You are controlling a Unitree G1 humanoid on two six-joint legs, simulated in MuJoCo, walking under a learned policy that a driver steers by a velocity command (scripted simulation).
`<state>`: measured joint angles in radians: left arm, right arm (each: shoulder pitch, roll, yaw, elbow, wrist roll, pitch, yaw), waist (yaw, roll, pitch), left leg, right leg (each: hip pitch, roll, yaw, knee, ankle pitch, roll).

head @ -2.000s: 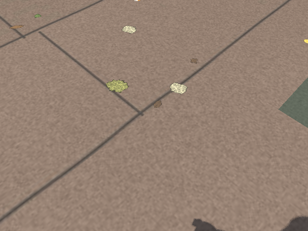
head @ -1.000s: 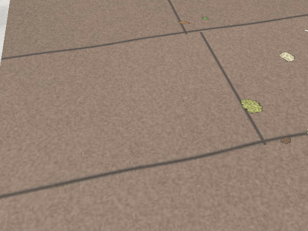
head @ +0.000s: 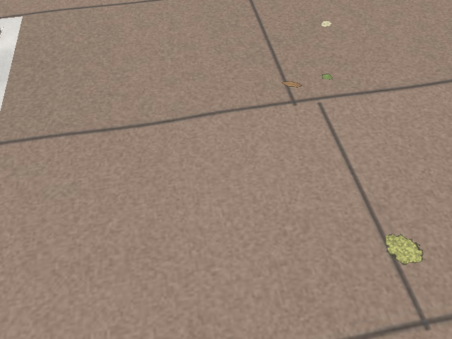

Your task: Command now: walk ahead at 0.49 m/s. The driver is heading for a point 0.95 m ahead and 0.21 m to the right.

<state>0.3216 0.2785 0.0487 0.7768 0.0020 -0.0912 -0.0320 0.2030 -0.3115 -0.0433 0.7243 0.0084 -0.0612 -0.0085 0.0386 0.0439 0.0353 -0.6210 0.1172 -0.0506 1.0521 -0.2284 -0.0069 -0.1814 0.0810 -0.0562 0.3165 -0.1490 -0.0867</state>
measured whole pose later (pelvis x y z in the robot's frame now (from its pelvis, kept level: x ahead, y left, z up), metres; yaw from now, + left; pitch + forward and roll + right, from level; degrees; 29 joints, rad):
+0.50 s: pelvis +0.28 +0.07 +0.00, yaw -2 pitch +1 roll +1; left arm 0.25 0.32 0.05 0.77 -0.03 -0.05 -0.01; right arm 0.27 -0.27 -0.05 0.78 -0.01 -0.10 0.03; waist -0.02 -0.05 0.04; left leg -0.21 -0.04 0.08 0.36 -0.16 0.06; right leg -0.57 -0.08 0.06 1.11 -0.28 -0.01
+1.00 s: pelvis +0.56 -0.03 -0.01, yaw -18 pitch +1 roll +0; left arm 0.27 0.29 0.07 0.68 -0.01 -0.05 -0.03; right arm 0.18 -0.30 -0.05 0.75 0.00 -0.11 0.00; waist 0.02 0.02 0.06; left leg -0.49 0.07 -0.05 1.15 -0.35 -0.01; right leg -0.31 0.11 0.02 0.45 -0.16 -0.10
